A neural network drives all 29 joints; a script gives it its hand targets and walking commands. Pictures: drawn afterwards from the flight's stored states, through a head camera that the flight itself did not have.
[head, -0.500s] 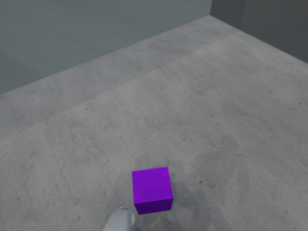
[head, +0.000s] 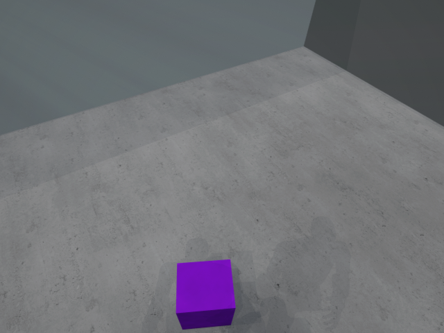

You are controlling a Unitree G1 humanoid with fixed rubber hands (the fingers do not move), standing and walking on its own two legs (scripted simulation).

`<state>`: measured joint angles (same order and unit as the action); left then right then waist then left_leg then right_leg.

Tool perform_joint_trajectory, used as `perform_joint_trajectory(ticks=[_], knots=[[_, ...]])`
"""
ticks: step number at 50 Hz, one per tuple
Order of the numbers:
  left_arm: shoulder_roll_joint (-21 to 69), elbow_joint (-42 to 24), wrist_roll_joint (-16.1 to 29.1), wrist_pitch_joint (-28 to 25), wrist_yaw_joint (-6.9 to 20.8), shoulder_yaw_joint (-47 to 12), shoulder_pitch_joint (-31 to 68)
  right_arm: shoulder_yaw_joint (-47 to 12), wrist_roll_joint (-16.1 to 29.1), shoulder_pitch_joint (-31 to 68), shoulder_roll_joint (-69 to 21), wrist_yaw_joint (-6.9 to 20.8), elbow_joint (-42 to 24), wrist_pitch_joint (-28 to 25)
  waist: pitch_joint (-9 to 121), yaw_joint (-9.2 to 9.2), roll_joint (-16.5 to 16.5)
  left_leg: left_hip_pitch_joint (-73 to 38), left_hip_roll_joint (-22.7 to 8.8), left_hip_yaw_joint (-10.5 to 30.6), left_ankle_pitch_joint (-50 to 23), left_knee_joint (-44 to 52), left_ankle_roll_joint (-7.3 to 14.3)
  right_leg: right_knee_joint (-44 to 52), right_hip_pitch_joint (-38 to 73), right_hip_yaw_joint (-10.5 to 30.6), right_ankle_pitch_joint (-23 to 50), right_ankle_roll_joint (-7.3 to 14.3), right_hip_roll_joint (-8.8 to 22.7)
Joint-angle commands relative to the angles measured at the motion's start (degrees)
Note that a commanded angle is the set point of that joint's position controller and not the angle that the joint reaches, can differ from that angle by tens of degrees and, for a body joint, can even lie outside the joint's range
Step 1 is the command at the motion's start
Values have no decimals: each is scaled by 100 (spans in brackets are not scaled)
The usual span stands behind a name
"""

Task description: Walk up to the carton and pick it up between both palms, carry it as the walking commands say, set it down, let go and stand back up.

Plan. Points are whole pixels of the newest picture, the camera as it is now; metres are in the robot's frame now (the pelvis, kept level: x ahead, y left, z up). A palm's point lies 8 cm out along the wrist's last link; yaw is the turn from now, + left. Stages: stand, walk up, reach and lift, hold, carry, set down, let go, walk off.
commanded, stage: walk up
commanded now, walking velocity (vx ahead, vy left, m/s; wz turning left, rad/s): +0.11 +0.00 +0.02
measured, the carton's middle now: (205, 295) +0.36 +0.04 -0.64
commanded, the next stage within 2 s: none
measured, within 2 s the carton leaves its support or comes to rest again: neither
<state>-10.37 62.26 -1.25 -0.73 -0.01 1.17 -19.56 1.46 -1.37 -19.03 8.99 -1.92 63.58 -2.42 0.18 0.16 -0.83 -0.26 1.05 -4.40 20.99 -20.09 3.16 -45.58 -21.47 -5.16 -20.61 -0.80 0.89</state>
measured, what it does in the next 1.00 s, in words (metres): walks backwards: right foot, then left foot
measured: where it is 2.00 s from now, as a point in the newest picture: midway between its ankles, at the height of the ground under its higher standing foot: outside the picture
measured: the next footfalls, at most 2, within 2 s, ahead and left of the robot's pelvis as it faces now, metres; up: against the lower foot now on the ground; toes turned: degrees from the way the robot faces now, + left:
right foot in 0.14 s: +0.15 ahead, -0.14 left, +0.00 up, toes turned -8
left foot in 0.74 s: -0.02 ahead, +0.15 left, +0.00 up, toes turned +5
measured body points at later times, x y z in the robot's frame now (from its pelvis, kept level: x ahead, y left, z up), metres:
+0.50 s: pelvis +0.05 -0.03 -0.01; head +0.06 -0.04 +0.44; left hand +0.11 +0.18 -0.17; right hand +0.03 -0.25 -0.17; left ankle -0.09 +0.08 -0.74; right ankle +0.12 -0.14 -0.74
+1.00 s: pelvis -0.09 +0.06 +0.01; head -0.10 +0.08 +0.46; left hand -0.05 +0.31 -0.15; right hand -0.12 -0.16 -0.14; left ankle -0.06 +0.15 -0.74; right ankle -0.14 -0.06 -0.68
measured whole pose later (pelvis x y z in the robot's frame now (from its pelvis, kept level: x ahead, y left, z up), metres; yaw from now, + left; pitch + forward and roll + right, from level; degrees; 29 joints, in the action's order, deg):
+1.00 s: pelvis -0.09 +0.06 +0.01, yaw +1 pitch +1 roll -3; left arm -13.3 57.8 -1.2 3.8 -0.4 2.9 -14.1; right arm 0.8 -1.5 -21.3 7.6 -1.6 61.6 0.0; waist 2.8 1.7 0.2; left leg 14.5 -2.5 -4.1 8.9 -22.5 2.1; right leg -50.9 -20.4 -3.7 -18.3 -2.6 -1.4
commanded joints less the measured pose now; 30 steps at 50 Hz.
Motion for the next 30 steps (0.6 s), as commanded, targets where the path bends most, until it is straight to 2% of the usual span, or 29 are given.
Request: perform_joint_trajectory(ticks=[1,2,3,4,5,6,7,8,9,10,12,13,15,18,20,21,22,23,24,25,26,27,28,29,30], knots=[[-178,-553,53,-108,13,-44,540,-71,-35,-163,520,-65,12,-100,-959,-49,-621,277,-1315,442,-6176,257,294,536,-409,-227,374,-12,25],[-199,-459,92,-119,-38,-40,258,-36,33,-129,601,-91,57,-79,-732,-192,-884,179,-1256,330,-7224,-72,200,920,62,-310,717,-2,-143],[-227,-360,101,-123,-70,2,49,5,81,-235,704,-84,131,-69,-432,-270,-924,191,-1177,254,-7517,-362,123,1421,628,-486,1170,25,-263],[-321,-265,114,-111,-110,29,-138,19,118,-282,784,-72,158,-59,1,-332,-769,322,-1019,73,-7060,-714,4,1974,1294,-596,1981,82,-227],[-489,-128,86,-112,-146,91,-147,-52,157,-518,656,-71,247,-68,350,-301,-419,670,-802,95,-5977,-867,-131,1910,1992,-293,3316,244,40],[-707,-69,58,-101,-143,142,-166,-149,176,-725,494,-93,249,-65,632,-259,-143,1059,-615,136,-4336,-972,-262,1554,2565,300,5218,473,572],[-739,-60,119,-60,-144,132,-131,-134,220,-901,395,-123,294,6,676,-193,227,1188,-491,115,-2799,-932,-342,1469,2639,706,6289,622,980],[-734,-64,121,-65,-150,109,-136,-144,239,-905,277,-115,334,83,552,-174,393,1393,-375,227,-791,-897,-318,1616,2589,1043,6682,676,1351],[-699,-3,101,-35,-160,95,34,-192,178,-1153,212,-134,404,176,257,-35,588,1586,-429,379,396,-692,-357,1628,2410,1262,6424,788,1558],[-597,-90,130,10,-182,117,405,-218,109,-1185,159,-155,403,205,-57,85,403,1663,-526,339,241,-245,-330,1607,2286,1050,5674,708,1414],[-477,-118,165,61,-202,123,615,-148,90,-1078,225,-149,365,185,-14,73,195,1457,-550,323,-1117,-50,-331,1677,2160,838,4751,549,1080],[-495,-74,157,64,-213,131,551,-121,86,-997,269,-145,347,174,108,51,223,1223,-571,306,-1602,5,-328,1657,2085,835,4532,502,960],[-476,4,147,51,-212,112,570,-95,122,-989,351,-154,348,160,376,40,246,916,-608,334,-1964,55,-341,1666,2107,820,4355,458,820],[-481,121,136,17,-229,122,533,-70,118,-962,336,-184,373,164,430,7,160,827,-643,216,-2049,13,-368,1731,2214,727,4690,458,785],[-433,222,140,31,-231,104,599,-85,120,-925,281,-183,371,169,195,17,93,899,-645,212,-1823,127,-367,1809,2058,803,4390,470,790],[-374,256,132,46,-237,101,628,-111,110,-898,224,-175,370,187,67,17,-20,892,-644,243,-1713,181,-328,1860,1940,847,3973,462,765],[-472,81,58,66,-285,132,610,-41,45,-837,315,-181,292,229,-101,-33,-149,1027,-672,133,-1721,26,-400,1795,1882,849,4170,460,965],[-860,67,4,101,-351,236,359,157,49,-580,631,-184,182,366,-237,-158,-457,1661,-551,8,-1485,-803,-501,1602,2128,1299,5623,602,1555],[-1158,73,28,102,-432,309,63,251,95,-352,750,-175,8,433,-157,-305,-9,2136,-423,-114,-616,-2021,-666,1538,2323,1706,7524,939,2163],[-1246,164,1,119,-488,328,-299,309,63,-287,737,-144,-125,522,320,-361,573,2328,-255,147,1713,-3437,-724,1964,2341,2370,7859,1336,2895],[-1348,176,-3,152,-527,355,-333,327,12,-46,822,-111,-335,644,488,-359,567,2231,-341,708,1962,-4400,-715,2315,1784,2646,6881,1461,3192],[-1213,93,3,202,-516,324,-156,332,4,110,754,-54,-470,718,432,-300,571,2065,-383,927,1674,-4662,-683,2728,1134,2590,4978,1282,2949],[-1019,-56,-14,222,-457,309,185,258,-12,-46,583,14,-486,713,472,-133,672,1875,-411,1035,1204,-4468,-520,3121,618,2197,2056,1006,2358],[-902,-257,-88,253,-412,304,753,161,-20,-280,481,77,-397,678,380,97,1248,1478,-381,872,815,-4201,-335,3561,-233,1826,-585,786,1916],[-900,-448,-148,293,-329,303,1504,116,-45,-790,418,118,-172,650,271,539,1974,931,-359,510,798,-3800,-209,3621,-1001,1192,-1195,579,1582]])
